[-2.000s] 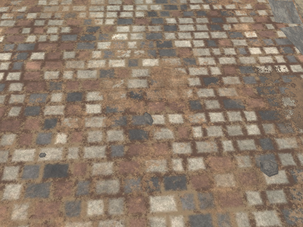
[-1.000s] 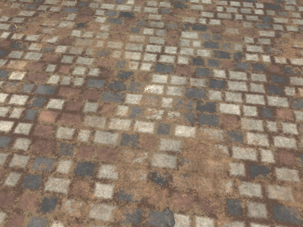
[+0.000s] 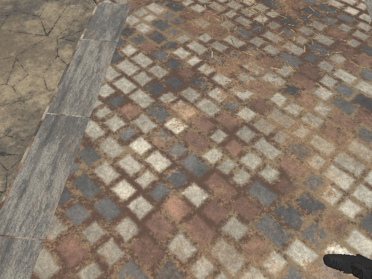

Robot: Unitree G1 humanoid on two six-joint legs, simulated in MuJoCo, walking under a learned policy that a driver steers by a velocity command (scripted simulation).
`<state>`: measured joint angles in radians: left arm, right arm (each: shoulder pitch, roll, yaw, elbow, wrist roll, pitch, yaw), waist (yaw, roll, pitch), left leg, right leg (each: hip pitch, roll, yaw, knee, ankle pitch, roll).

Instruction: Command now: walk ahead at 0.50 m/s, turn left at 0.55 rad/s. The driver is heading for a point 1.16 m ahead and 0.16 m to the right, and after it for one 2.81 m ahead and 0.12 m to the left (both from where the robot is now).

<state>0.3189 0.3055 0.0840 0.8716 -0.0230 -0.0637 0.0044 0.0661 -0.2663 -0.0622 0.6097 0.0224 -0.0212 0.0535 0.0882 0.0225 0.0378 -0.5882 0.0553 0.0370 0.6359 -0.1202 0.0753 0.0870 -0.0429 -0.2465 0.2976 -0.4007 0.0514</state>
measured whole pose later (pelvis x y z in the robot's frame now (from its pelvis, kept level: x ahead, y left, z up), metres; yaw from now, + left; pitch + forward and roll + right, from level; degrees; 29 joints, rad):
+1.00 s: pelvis +0.56 +0.03 +0.02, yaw +5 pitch +2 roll -2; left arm 0.35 0.28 0.05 0.87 -0.02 -0.07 -0.01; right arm 0.07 -0.26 -0.04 0.72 0.01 -0.07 0.02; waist 0.09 0.04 0.02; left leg -0.62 0.09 -0.05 0.58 0.04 -0.01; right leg -0.03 0.05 -0.03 0.25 -0.26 -0.03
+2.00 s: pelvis +0.93 -0.01 +0.00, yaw -29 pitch +3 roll +1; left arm 0.45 0.31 0.09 0.76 -0.02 -0.02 0.03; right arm -0.03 -0.28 -0.06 0.76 0.00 -0.12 0.04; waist 0.08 -0.01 0.01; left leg -0.47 -0.03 -0.01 0.51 -0.10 0.02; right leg -0.07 0.02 0.20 0.62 -0.51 -0.02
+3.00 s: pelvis +1.40 -0.21 -0.01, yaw -8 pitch +1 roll -1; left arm 0.28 0.30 0.08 0.80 -0.02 -0.07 0.01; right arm 0.10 -0.30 -0.07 0.71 0.02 -0.03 0.05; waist 0.03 0.01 0.08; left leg -0.48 -0.05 0.03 0.66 -0.20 0.10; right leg -0.22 -0.08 -0.04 1.09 -0.49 0.04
